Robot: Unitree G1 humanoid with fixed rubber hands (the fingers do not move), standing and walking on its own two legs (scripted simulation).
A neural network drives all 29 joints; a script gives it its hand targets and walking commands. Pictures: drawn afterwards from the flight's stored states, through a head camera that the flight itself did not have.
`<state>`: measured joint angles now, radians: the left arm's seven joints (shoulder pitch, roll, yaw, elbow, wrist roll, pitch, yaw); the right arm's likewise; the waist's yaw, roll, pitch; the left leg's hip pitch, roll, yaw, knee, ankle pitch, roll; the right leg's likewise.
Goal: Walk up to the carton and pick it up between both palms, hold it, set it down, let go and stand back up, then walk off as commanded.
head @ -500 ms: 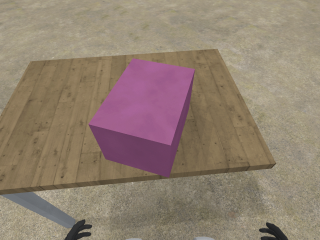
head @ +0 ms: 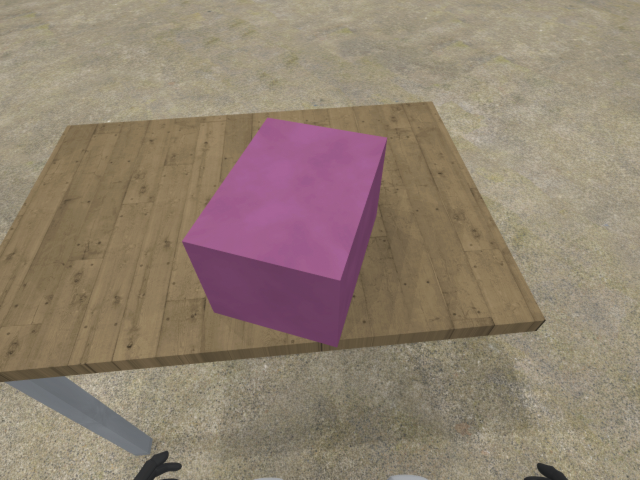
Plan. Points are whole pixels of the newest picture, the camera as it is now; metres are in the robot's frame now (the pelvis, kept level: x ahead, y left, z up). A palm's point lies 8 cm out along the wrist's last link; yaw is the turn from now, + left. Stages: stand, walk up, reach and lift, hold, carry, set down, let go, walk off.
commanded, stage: stand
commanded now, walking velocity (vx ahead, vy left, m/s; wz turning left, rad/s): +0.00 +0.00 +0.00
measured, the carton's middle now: (300, 225) +0.46 +0.05 +0.02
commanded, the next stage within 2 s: walk up in 1.04 s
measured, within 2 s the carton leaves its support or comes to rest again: neither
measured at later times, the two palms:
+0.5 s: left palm out of the picture +0.08 +0.26 -0.11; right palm out of the picture +0.06 -0.29 -0.10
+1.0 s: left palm out of the picture +0.06 +0.26 -0.10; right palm out of the picture +0.03 -0.29 -0.10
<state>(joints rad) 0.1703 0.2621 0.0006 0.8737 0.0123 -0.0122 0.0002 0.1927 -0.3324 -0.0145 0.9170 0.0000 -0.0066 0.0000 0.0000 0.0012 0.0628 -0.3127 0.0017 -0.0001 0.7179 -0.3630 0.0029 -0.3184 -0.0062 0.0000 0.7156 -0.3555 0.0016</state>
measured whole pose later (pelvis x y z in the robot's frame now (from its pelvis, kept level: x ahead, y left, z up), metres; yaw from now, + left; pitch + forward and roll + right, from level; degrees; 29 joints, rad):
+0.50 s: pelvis -0.02 +0.00 +0.01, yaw +0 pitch -1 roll +0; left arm 0.17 0.26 0.00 0.94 0.01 -0.02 0.00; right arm 0.19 -0.33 -0.01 0.99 0.00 -0.02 0.00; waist 0.00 0.00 0.02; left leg -0.31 0.00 0.00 0.60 -0.27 0.00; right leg -0.32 -0.01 0.00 0.60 -0.26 0.00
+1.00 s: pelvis -0.03 +0.00 +0.02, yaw +0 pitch -1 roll +0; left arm 0.17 0.26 0.00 0.98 0.01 -0.02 0.00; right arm 0.19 -0.33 -0.01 1.03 0.00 -0.02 0.00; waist 0.00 0.00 0.00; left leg -0.31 0.00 0.00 0.54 -0.22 0.00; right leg -0.32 -0.01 0.00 0.53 -0.21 0.00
